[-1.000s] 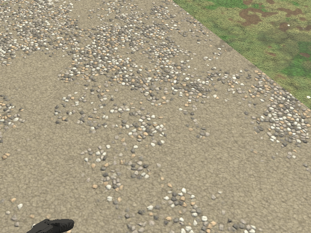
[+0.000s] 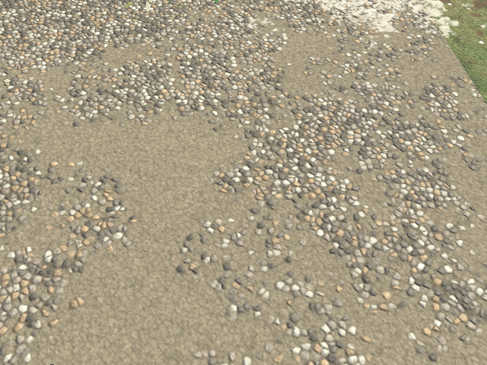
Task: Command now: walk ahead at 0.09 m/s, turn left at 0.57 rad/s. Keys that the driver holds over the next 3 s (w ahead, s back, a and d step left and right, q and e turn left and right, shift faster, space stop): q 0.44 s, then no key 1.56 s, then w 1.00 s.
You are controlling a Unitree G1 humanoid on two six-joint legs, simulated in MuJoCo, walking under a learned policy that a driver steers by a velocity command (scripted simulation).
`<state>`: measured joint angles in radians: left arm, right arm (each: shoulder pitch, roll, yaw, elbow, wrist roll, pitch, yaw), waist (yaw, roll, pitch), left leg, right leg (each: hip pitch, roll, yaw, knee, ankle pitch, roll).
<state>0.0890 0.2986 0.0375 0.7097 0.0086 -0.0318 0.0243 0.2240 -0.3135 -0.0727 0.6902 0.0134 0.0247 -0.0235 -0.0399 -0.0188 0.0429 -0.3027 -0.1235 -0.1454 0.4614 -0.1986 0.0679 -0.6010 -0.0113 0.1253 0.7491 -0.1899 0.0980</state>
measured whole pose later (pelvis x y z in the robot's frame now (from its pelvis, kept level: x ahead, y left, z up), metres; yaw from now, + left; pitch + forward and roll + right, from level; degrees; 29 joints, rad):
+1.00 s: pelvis +0.05 +0.01 +0.00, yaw +22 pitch -1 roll +0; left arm 0.18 0.26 0.04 0.85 0.01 0.00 0.01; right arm 0.16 -0.23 -0.03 0.76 -0.02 0.01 -0.01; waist 0.00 0.01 0.03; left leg -0.22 -0.05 -0.03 0.49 -0.25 0.03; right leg -0.20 -0.03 0.01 0.49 -0.28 0.03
